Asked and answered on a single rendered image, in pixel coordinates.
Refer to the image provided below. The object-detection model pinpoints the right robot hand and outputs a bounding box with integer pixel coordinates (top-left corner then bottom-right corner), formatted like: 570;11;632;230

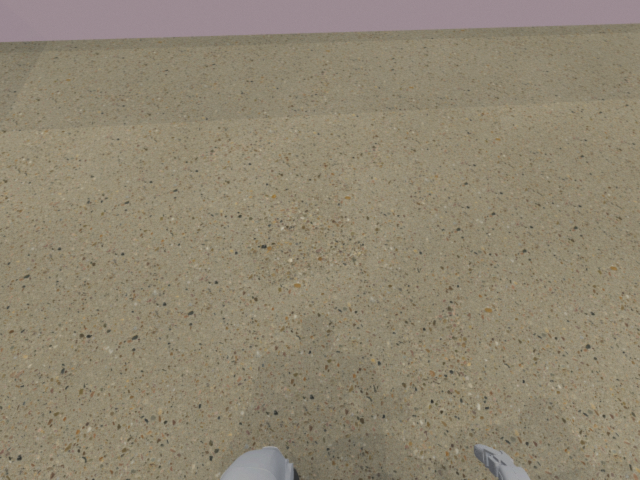
474;444;530;480

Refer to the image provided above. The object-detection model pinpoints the left robot shin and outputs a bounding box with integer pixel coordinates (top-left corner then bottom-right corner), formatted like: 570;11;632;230
262;446;284;457

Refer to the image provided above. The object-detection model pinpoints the robot left thigh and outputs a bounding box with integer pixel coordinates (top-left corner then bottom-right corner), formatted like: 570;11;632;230
220;449;294;480

